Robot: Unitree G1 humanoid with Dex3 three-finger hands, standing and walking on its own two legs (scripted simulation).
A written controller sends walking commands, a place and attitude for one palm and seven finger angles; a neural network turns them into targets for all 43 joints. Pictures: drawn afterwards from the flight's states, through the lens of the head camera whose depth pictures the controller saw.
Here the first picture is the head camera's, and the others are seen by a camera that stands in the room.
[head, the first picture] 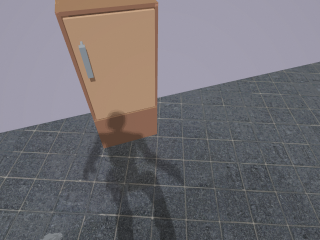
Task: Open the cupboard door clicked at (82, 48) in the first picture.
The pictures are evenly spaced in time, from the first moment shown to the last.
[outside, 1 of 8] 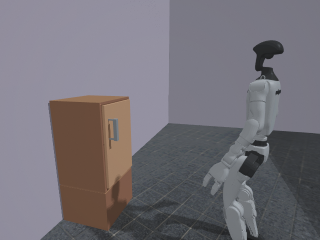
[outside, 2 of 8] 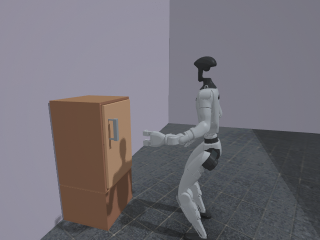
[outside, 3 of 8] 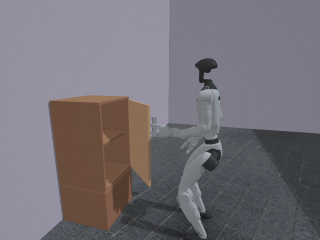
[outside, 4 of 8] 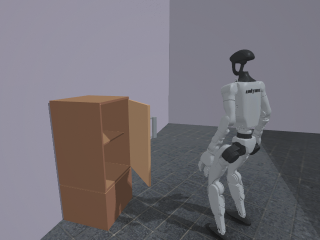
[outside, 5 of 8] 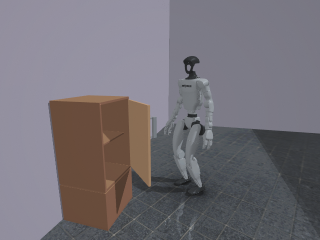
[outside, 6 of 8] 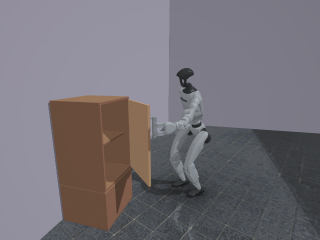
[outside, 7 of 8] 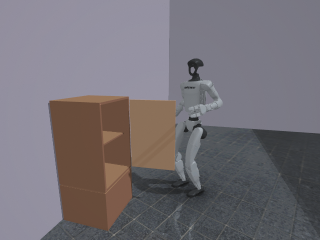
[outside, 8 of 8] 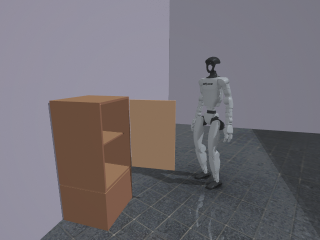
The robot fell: no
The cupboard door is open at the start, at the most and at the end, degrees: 0 95 94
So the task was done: yes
